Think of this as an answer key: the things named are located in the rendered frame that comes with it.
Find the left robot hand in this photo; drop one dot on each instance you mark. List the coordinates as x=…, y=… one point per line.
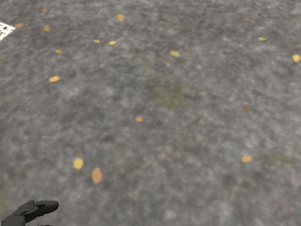
x=29, y=211

